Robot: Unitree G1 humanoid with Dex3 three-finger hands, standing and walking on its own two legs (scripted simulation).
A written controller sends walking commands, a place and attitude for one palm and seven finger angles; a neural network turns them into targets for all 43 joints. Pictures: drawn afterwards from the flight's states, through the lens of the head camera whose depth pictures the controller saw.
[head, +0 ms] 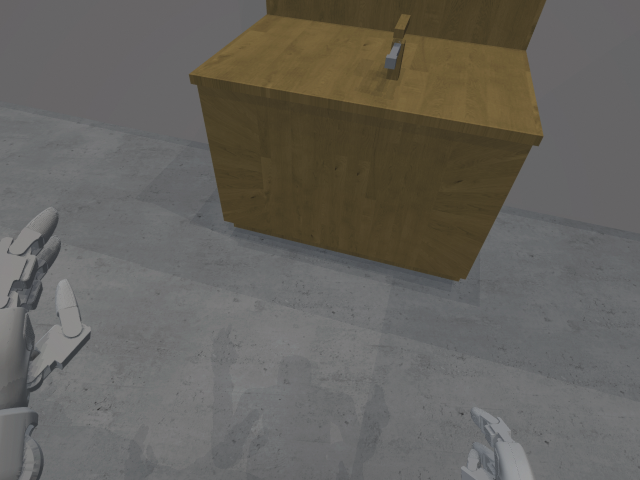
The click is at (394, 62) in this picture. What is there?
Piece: tap's lever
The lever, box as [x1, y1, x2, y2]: [384, 54, 396, 68]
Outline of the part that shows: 387,54 384,67 394,68 396,56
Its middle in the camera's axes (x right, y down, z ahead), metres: +0.19 -0.48 +1.06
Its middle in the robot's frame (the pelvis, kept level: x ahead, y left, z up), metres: +1.13 -0.12 +0.06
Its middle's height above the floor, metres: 0.83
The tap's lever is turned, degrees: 0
